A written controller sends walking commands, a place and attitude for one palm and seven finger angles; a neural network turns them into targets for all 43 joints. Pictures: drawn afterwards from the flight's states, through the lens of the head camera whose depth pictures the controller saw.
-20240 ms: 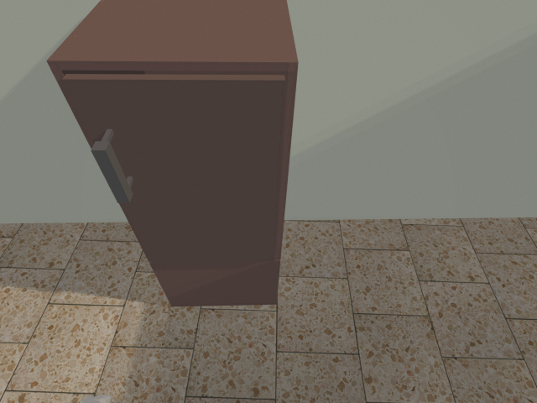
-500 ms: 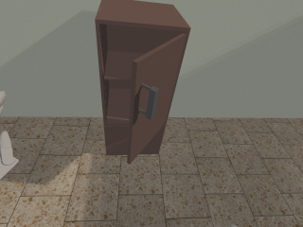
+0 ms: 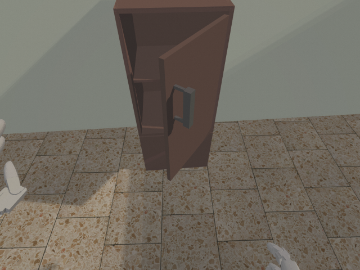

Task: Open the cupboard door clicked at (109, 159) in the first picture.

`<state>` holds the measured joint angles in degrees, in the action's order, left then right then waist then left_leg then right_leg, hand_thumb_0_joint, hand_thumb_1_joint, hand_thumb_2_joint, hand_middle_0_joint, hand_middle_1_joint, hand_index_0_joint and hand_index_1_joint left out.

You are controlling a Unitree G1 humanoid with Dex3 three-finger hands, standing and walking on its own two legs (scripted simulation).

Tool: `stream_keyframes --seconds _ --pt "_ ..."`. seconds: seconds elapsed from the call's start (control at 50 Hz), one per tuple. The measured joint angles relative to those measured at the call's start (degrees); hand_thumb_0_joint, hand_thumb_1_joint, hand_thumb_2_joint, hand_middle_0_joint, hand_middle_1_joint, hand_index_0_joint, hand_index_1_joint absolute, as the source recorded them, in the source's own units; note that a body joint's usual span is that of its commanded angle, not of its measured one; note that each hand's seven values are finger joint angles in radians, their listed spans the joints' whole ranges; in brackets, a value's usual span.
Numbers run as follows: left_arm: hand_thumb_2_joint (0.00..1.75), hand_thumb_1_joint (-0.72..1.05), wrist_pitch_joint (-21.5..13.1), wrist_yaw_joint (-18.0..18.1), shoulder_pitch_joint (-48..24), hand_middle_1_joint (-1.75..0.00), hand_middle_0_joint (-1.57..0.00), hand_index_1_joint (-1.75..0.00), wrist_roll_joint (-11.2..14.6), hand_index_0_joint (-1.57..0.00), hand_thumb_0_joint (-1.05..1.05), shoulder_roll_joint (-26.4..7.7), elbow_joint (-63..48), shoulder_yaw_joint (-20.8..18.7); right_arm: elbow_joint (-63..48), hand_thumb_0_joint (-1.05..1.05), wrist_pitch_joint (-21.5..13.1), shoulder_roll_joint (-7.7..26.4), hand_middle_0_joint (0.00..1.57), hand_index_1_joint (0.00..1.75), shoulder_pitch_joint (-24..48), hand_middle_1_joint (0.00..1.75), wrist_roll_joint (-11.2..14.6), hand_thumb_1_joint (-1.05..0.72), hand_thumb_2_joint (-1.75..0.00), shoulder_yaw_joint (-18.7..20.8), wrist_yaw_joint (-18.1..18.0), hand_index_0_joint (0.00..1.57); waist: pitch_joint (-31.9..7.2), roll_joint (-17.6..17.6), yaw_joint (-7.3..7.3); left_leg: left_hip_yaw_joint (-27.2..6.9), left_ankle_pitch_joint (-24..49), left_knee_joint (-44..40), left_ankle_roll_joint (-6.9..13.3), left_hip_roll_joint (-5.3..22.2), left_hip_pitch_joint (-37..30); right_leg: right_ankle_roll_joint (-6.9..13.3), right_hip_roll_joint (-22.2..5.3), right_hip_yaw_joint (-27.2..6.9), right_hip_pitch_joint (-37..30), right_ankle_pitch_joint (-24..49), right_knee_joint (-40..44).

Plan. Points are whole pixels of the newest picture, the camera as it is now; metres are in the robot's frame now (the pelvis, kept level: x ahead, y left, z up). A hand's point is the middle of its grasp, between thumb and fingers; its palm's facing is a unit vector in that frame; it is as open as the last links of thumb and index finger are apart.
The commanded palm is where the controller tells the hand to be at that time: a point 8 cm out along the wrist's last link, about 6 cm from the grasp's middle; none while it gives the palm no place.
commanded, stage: stop stepping back and stand still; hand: left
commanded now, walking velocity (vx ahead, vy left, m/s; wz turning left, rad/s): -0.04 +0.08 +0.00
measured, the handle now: (182, 106) +0.57 +0.04 +0.03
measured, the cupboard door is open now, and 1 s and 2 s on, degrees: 50 50 50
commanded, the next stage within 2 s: let the arm hang, fingers relaxed in 0.38 s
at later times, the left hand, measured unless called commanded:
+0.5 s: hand (42, 179) +0.23 +0.26 +0.15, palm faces +0.34 -0.79 -0.51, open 7.4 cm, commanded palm none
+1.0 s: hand out of the picture -0.05 +0.19 -0.16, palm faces +0.05 -0.98 -0.20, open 7.2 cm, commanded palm none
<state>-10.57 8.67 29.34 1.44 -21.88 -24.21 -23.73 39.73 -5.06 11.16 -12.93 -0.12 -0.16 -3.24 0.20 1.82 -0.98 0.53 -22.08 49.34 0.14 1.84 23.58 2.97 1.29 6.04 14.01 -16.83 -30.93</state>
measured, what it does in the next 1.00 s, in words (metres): stands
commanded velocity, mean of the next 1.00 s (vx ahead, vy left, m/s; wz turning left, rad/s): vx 0.00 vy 0.00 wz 0.00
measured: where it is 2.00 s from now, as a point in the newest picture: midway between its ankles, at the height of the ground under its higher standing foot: outside the picture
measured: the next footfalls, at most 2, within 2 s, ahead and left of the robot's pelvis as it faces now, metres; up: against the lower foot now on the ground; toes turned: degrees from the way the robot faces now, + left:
none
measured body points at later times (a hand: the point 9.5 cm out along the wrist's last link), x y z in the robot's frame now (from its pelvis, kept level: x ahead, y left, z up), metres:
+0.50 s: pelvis +0.02 +0.00 +0.01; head +0.05 +0.00 +0.46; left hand +0.20 +0.30 +0.18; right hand +0.19 -0.23 -0.08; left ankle +0.04 +0.12 -0.73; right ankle +0.00 -0.09 -0.73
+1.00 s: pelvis +0.00 +0.00 +0.01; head +0.02 +0.01 +0.46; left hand -0.05 +0.24 -0.15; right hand -0.02 -0.22 -0.15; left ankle +0.04 +0.12 -0.73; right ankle +0.00 -0.09 -0.73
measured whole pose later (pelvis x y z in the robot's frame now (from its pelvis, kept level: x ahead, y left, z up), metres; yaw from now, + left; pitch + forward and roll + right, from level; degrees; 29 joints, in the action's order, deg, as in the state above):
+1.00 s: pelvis +0.00 +0.00 +0.01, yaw +1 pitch -1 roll -1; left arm 0.9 0.8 18.9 -0.2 -10.4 66.0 -0.5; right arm 65.0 2.5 9.1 -17.2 -1.2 -0.6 -1.4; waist 3.8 0.5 0.0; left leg 1.1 -9.6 25.2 0.2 1.0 14.3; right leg 2.0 0.2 6.7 9.2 -13.6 -24.0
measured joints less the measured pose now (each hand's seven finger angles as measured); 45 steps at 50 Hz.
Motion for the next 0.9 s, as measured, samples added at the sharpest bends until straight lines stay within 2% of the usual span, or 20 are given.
stream_keyframes --seconds 0.04,0.1,0.18,0.26,0.36,0.48,0.52,0.58,0.64,0.7,0.76,0.78,0.84,0.9 --pt "0.90 0.89 -0.06 0.23 -0.09 -0.30 -0.21 -0.30 -0.10 -0.21 0.01 1.71 -0.25 0.76 0.16 0.01 -0.05 1.03 0.21 0.30 0.03 0.30 0.12 -0.90 -0.90 0.45 -0.34 0.20 0.63 -0.88 0.21 1.08 1.23 -3.37 0.17 -0.08 -1.42 -0.28 -0.55 -0.24 -1.16 -0.58 0.35" --pt "0.90 0.89 -0.75 0.38 0.77 -0.30 -0.21 -0.30 0.08 -0.21 0.01 2.11 -3.49 1.37 -1.41 0.01 -0.93 2.46 0.21 0.30 -0.11 0.30 0.05 -0.90 -0.90 1.33 -1.04 0.20 1.85 -1.31 0.99 1.22 7.50 -15.10 0.42 0.21 -6.35 -0.90 -0.60 0.09 -1.96 -2.14 -1.24" --pt "0.90 0.88 -2.14 0.01 1.05 -0.30 -0.21 -0.30 0.06 -0.22 0.01 -0.92 -5.46 -0.42 -3.02 0.01 -1.33 1.72 0.21 0.30 1.18 0.30 0.27 -0.90 -0.90 2.19 -1.26 0.20 2.76 -3.58 1.02 2.49 6.29 -16.83 0.30 -0.79 -7.77 -1.45 -1.64 -1.33 -1.90 -2.78 -2.03" --pt "0.90 0.89 -3.17 -0.28 1.65 -0.30 -0.21 -0.30 0.28 -0.22 0.01 -3.22 -4.74 -2.52 -4.94 0.01 -2.07 0.82 0.20 0.30 2.35 0.29 0.62 -0.90 -0.90 1.53 -0.61 0.20 2.78 -2.51 1.57 2.48 7.28 -18.50 0.02 -0.13 -7.59 -1.22 -0.81 -1.37 -2.42 -1.34 1.27" --pt "0.90 0.89 -2.45 -0.69 3.67 -0.30 -0.21 -0.30 1.05 -0.21 0.01 -2.69 -3.36 -1.60 -5.47 0.01 -1.39 -0.17 0.21 0.30 3.21 0.30 0.85 -0.90 -0.90 0.48 0.12 0.20 2.21 -1.20 1.87 2.65 7.84 -19.63 -0.28 0.46 -7.23 -1.09 -0.13 -1.59 -2.43 0.05 3.58" --pt "0.90 0.89 -0.49 -1.07 4.19 -0.30 -0.21 -0.30 1.30 -0.22 0.01 -1.23 -2.87 0.84 -4.90 0.01 -0.35 -0.51 0.21 0.30 2.23 0.30 0.62 -0.90 -0.90 -0.18 -0.38 0.20 1.88 -1.13 1.13 2.69 8.56 -21.04 -0.18 0.20 -8.12 -1.23 -0.32 -1.61 -3.16 0.52 4.58" --pt "0.90 0.89 -0.72 -3.23 -0.63 -0.30 -0.21 -0.30 -0.72 -0.21 0.01 -1.67 5.23 4.91 -1.82 0.01 -1.70 1.42 0.21 0.30 2.42 0.30 0.54 -0.90 -0.90 0.39 1.81 0.20 0.55 0.08 0.48 1.86 8.55 -19.47 0.10 -0.35 -5.96 -1.41 -0.91 -0.72 -1.29 0.09 2.70" --pt "0.90 0.89 5.28 -6.86 -9.97 -0.30 -0.20 -0.30 -2.48 -0.21 0.00 0.48 27.16 13.11 3.95 0.00 1.14 5.14 0.21 0.30 4.50 0.30 -0.38 -0.90 -0.90 0.56 3.63 0.20 -1.32 2.57 -0.13 1.29 7.85 -16.94 0.76 -1.37 -3.47 -1.62 -2.06 -0.09 1.30 -1.63 -0.87" --pt "0.90 0.90 10.33 -8.42 -14.99 -0.30 -0.20 -0.30 -3.13 -0.20 0.00 4.01 48.32 18.46 7.85 0.01 3.74 5.86 0.21 0.30 5.79 0.30 -1.05 -0.90 -0.90 0.47 3.92 0.20 -1.25 2.45 0.90 1.38 7.94 -16.46 0.85 -1.95 -3.40 -1.66 -2.75 -0.15 1.95 -2.29 -2.69" --pt "0.90 0.90 12.88 -8.70 -16.09 -0.30 -0.20 -0.30 -2.94 -0.20 0.00 7.74 63.68 22.08 10.53 0.01 5.33 4.57 0.21 0.30 5.11 0.30 -1.47 -0.90 -0.90 0.18 3.73 0.20 0.04 -0.03 2.27 1.56 8.49 -17.41 0.61 -2.16 -4.80 -1.41 -2.97 -0.32 1.11 -2.38 -2.88" --pt "0.90 0.91 13.49 -8.91 -15.26 -0.30 -0.20 -0.30 -2.47 -0.20 0.01 11.61 74.31 24.62 14.04 0.00 6.22 2.98 0.20 0.30 3.35 0.29 -1.57 -0.91 -0.90 -0.43 3.35 0.20 1.58 -2.39 2.67 1.51 9.43 -19.28 0.35 -1.79 -6.56 -1.32 -2.47 -0.28 -0.66 -1.25 -0.81" --pt "0.90 0.94 13.15 -7.75 -15.03 -0.30 -0.20 -0.30 -2.03 -0.20 0.00 12.14 76.63 23.53 15.34 0.00 6.39 2.33 0.20 0.30 2.48 0.29 -1.51 -0.91 -0.90 -0.57 3.14 0.20 2.01 -2.96 2.50 1.23 9.81 -19.88 0.23 -1.54 -6.91 -1.18 -2.14 -0.01 -1.31 -0.68 0.28" --pt "0.90 1.00 12.29 -7.65 -14.22 -0.30 -0.21 -0.30 -1.86 -0.21 -0.01 11.10 81.90 22.93 19.36 0.00 6.94 0.65 0.20 0.30 -0.01 0.29 -1.44 -0.91 -0.90 -0.82 2.60 0.20 3.01 -3.69 1.56 0.47 10.96 -21.59 -0.13 -0.98 -7.83 -0.81 -1.35 0.73 -3.06 1.03 3.44" --pt "0.90 0.99 11.78 -7.97 -12.80 -0.30 -0.21 -0.30 -1.77 -0.21 -0.01 10.79 85.88 23.07 22.48 0.00 7.44 -0.43 0.20 0.30 -1.98 0.29 -1.31 -0.91 -0.90 -0.68 2.19 0.20 3.46 -2.94 0.99 0.19 11.71 -22.77 -0.18 -0.74 -8.43 -0.73 -0.96 1.00 -4.19 2.32 5.67"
